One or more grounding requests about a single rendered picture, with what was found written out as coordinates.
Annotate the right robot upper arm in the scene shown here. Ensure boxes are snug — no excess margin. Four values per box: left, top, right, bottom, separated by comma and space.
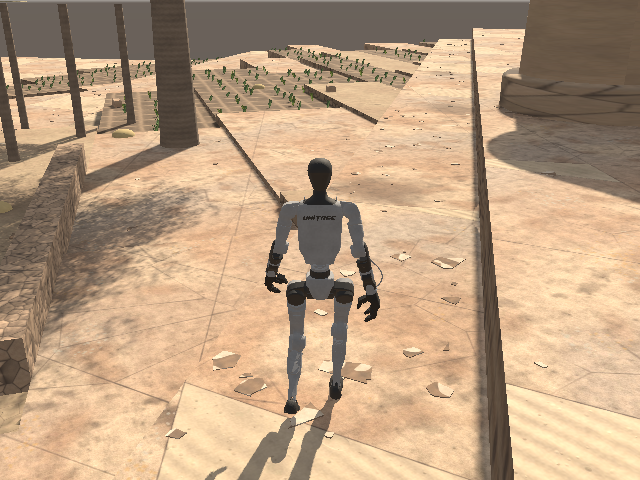
340, 201, 366, 258

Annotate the left robot upper arm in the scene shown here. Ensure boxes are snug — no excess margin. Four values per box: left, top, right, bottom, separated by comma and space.
273, 201, 299, 255

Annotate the left robot shin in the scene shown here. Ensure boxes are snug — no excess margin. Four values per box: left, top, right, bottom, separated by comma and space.
287, 334, 303, 402

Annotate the right robot hand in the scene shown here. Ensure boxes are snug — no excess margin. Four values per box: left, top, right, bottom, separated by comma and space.
357, 292, 380, 322

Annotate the right robot shin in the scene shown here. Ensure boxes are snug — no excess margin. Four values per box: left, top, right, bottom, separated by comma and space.
332, 323, 348, 386

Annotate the robot left forearm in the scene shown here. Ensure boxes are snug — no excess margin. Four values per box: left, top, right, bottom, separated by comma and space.
265, 239, 283, 277

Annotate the robot right forearm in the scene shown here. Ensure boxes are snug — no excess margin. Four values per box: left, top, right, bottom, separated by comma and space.
356, 242, 378, 295

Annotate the robot shin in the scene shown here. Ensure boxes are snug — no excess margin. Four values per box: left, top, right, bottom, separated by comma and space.
287, 334, 303, 402
332, 323, 348, 386

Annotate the left robot hand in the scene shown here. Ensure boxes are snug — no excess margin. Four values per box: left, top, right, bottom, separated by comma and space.
264, 273, 288, 293

